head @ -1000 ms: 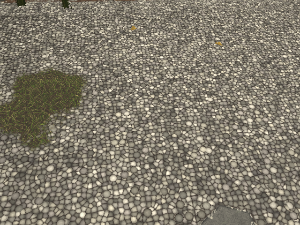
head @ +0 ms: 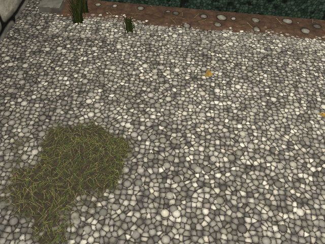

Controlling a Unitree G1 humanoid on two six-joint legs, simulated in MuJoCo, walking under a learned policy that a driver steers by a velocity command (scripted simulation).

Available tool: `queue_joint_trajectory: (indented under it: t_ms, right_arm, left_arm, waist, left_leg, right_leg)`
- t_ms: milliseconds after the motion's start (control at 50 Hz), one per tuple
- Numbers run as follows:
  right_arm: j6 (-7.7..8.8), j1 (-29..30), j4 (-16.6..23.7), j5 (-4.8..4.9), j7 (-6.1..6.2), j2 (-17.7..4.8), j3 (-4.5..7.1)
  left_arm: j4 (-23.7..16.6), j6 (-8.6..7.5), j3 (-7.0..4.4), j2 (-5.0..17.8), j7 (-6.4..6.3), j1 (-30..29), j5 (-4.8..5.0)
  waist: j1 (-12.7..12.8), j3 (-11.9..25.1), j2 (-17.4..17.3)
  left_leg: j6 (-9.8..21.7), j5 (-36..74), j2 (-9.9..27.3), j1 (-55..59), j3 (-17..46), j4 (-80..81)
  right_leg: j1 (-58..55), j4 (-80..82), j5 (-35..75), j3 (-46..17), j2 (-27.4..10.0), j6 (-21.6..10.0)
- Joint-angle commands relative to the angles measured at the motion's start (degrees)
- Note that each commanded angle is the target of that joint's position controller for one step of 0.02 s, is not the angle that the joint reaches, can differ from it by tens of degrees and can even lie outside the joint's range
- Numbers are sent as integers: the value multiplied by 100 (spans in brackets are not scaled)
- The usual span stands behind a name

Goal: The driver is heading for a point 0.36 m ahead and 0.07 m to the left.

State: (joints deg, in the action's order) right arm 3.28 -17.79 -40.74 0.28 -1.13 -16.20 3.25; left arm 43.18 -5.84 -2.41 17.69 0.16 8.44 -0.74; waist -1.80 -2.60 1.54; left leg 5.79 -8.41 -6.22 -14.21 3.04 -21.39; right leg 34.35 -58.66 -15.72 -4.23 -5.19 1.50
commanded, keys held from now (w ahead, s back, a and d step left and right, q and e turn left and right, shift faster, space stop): w+q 0.22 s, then no key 0.78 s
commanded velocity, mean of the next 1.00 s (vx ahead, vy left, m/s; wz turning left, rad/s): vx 0.22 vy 0.00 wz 0.25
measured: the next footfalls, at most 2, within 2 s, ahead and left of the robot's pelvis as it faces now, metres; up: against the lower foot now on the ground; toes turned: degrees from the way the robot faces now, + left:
right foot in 0.26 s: +0.34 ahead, -0.14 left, +0.00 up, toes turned +12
left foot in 0.64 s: +0.35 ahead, +0.11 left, +0.00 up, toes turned +11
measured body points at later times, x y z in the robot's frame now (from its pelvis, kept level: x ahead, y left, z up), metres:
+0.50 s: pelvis +0.25 -0.05 +0.00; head +0.29 -0.06 +0.45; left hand +0.30 +0.23 -0.11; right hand +0.45 -0.29 -0.11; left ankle +0.25 +0.10 -0.69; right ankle +0.30 -0.15 -0.74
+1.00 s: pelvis +0.32 -0.01 -0.01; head +0.33 +0.00 +0.44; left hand +0.35 +0.28 -0.14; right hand +0.53 -0.21 -0.11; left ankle +0.31 +0.10 -0.74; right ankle +0.30 -0.15 -0.74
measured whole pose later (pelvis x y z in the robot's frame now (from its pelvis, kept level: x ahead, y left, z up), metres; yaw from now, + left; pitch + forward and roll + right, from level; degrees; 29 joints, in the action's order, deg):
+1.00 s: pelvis +0.32 -0.01 -0.01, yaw +13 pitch -1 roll -1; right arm -0.7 -9.3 -39.0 -0.7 0.5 -13.3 2.0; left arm 53.3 0.1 -1.1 15.4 -0.3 9.3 -0.3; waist 1.0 -1.7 -0.3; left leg 0.7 -15.4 -0.9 -15.4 2.0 -31.8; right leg 8.4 -28.9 -19.6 1.2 -1.4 1.5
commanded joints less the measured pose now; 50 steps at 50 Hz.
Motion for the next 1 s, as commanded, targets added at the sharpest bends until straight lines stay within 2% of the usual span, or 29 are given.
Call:
queue_joint_trajectory:
  t_ms: [20, 80, 140, 200, 220, 240, 260, 280, 300, 320, 340, 360, 380, 400, 440, 500, 540, 580, 620, 640, 660, 680, 700, 720, 740, 760, 860, 1000]
  right_arm:
    - [95, 155, 448, 46, 133, -1005, 286]
    - [30, -78, 363, 80, 199, -1045, 306]
    - [-25, -347, 250, 120, 214, -1052, 323]
    - [-90, -356, 235, 115, 247, -989, 326]
    - [-114, -295, 254, 103, 249, -977, 331]
    - [-137, -188, 284, 81, 247, -850, 289]
    - [-133, -187, 362, 28, 240, -568, 186]
    - [-109, -817, 466, 32, 260, -239, 77]
    - [-78, -1258, 474, 65, 272, -395, 55]
    - [-108, -1006, 354, 102, 278, -882, 175]
    - [-164, -480, 417, 76, 287, -994, 213]
    - [-213, -148, 492, 17, 297, -944, 213]
    - [-262, -41, 540, -15, 299, -844, 216]
    - [-306, -119, 527, 1, 284, -653, 172]
    - [-347, -176, 516, -6, 285, -367, 81]
    - [-356, 17, 523, -38, 274, -286, 16]
    - [-386, 236, 554, -26, 259, -372, 33]
    - [-415, 407, 592, -40, 247, -421, 60]
    - [-412, 494, 610, -107, 247, -449, 84]
    - [-409, 578, 699, -157, 278, -631, 114]
    - [-432, 682, 814, -171, 322, -945, 161]
    - [-461, 901, 771, -154, 314, -711, 93]
    - [-451, 1087, 821, -120, 248, -436, 49]
    - [-433, 1063, 814, -140, 207, -393, 41]
    - [-400, 993, 785, -163, 185, -458, 48]
    - [-361, 941, 756, -141, 174, -509, 64]
    - [-310, 900, 691, -107, 195, -438, 57]
    - [-311, 960, 515, -99, 175, -401, 81]
  left_arm:
    - [-383, 19, -98, 379, -44, -79, -38]
    - [-543, -31, -39, 235, 8, -716, 11]
    - [-684, -88, -74, 354, 71, -1063, 97]
    - [-702, -159, -175, 582, 121, -972, 120]
    - [-661, -187, -216, 641, 120, -768, 129]
    - [-534, -213, -285, 735, 92, -314, 76]
    - [-481, -250, -354, 944, 60, 254, -72]
    - [-442, -221, -457, 1408, 22, 831, -224]
    - [-253, -122, -465, 1277, 84, 1100, -57]
    - [-367, -78, -326, 787, 97, 858, 58]
    - [-437, -17, -239, 543, 92, 565, 30]
    - [-420, 17, -166, 388, 108, 302, -3]
    - [-378, 21, -113, 276, 117, 126, -23]
    - [-306, 27, -102, 279, 130, 34, -50]
    - [-174, 38, -126, 386, 122, -127, -59]
    - [-28, 115, -183, 604, 74, -237, 20]
    - [81, 174, -184, 648, 65, -139, 74]
    - [168, 231, -162, 646, 71, -134, 109]
    - [254, 265, -87, 494, 79, -115, 156]
    - [313, 252, -16, 318, 87, 67, 83]
    - [366, 229, 17, 224, 109, 464, -69]
    - [447, 250, 88, -9, 91, 799, -52]
    - [441, 311, 76, 175, 63, 443, -45]
    - [436, 360, 29, 358, 40, 219, -15]
    - [460, 401, 20, 384, 13, 200, -1]
    - [472, 435, 18, 411, 0, 262, -16]
    - [624, 461, 18, 395, -26, 255, 35]
    - [875, 583, -2, 389, -83, 183, 51]
  waist:
    - [149, 303, -425]
    - [-113, 248, -564]
    - [-231, 231, -649]
    - [-96, 265, -799]
    - [28, 303, -896]
    - [283, 453, -902]
    - [534, 1085, -704]
    - [409, 1999, 503]
    - [320, 2370, 1756]
    - [419, 1750, 945]
    - [453, 1260, 447]
    - [380, 873, 201]
    - [232, 708, 226]
    - [103, 632, 368]
    - [-12, 690, 576]
    - [23, 1008, 598]
    - [127, 1038, 544]
    - [131, 913, 475]
    - [41, 743, 380]
    - [102, 760, 113]
    - [401, 895, -508]
    - [608, 1050, -1055]
    - [408, 775, -862]
    - [273, 524, -672]
    - [255, 468, -622]
    - [265, 453, -633]
    - [259, 632, -437]
    - [294, 585, -250]
  left_leg:
    - [1003, 1242, 1325, 6, 1234, 954]
    - [710, 694, 1081, -187, 1064, 840]
    - [617, 340, 1230, 84, 1443, 590]
    - [508, 261, 1433, 594, 1976, 73]
    - [453, 369, 1442, 642, 2089, -125]
    - [284, 858, 1219, 660, 1944, -610]
    - [45, 972, 885, 416, 1607, -1727]
    - [-411, -588, 168, -1157, 942, -3612]
    - [-654, -2927, -29, -2274, 704, -4913]
    - [-733, -2703, 264, -2583, 940, -5436]
    - [-793, -2372, 427, -2569, 746, -5513]
    - [-834, -2186, 561, -2452, 620, -5213]
    - [-827, -2039, 757, -2212, 581, -4785]
    - [-837, -1937, 824, -1816, 461, -4350]
    - [-925, -1620, 802, -1289, 198, -3465]
    - [-924, -723, 821, -565, 10, -2308]
    - [-882, -361, 793, -321, -42, -1820]
    - [-770, -100, 752, -32, -98, -1239]
    - [-554, 555, 724, 551, -108, -294]
    - [-401, 1407, 1107, 972, 318, -130]
    - [-138, 2304, 1671, 1343, 831, -368]
    - [126, 1493, 1758, 1008, 889, -406]
    - [-8, 629, 1392, 596, 714, -392]
    - [-157, 510, 1179, 460, 559, -425]
    - [-229, 692, 1111, 423, 502, -490]
    - [-239, 909, 1103, 404, 493, -530]
    - [-220, 1864, 1066, 592, 425, -780]
    - [-202, 1762, 1010, 528, 380, -716]
  right_leg:
    - [65, 989, 912, 71, 41, 245]
    - [-428, 2275, 1998, 133, 335, 282]
    - [-630, 2799, 2140, 12, 475, 226]
    - [-816, 3114, 1525, -132, 493, 36]
    - [-1078, 3186, 1272, -79, 504, -67]
    - [-1635, 3488, 1412, 64, 507, -229]
    - [-2751, 3349, 1823, -280, -28, -531]
    - [-4824, 3109, 2707, -1996, -1323, -1344]
    - [-5362, 3538, 2636, -3722, -2026, -1951]
    - [-4798, 3610, 2459, -3251, -1844, -1787]
    - [-4142, 3557, 2910, -2314, -1582, -1589]
    - [-3467, 3614, 3607, -1660, -1291, -1501]
    - [-3002, 3689, 3947, -1255, -1095, -1418]
    - [-2593, 3829, 4077, -938, -899, -1355]
    - [-2251, 4007, 4551, -509, -734, -1449]
    - [-2211, 4047, 4674, -174, -702, -1450]
    - [-2304, 4037, 4116, -154, -725, -1412]
    - [-2254, 3961, 3252, -196, -706, -1323]
    - [-2011, 3798, 1965, -202, -488, -993]
    - [-1786, 3633, 1229, -128, -282, -670]
    - [-1496, 3288, 171, 193, 165, -370]
    - [-1770, 3430, -296, 410, 309, -177]
    - [-1974, 3493, 20, 440, 318, -73]
    - [-1854, 3416, 160, 464, 344, -70]
    - [-1859, 3373, 318, 447, 321, -98]
    - [-1911, 3360, 477, 415, 291, -103]
    - [-2180, 3263, 1059, 371, 212, -103]
    - [-2410, 3307, 1045, 367, 192, -66]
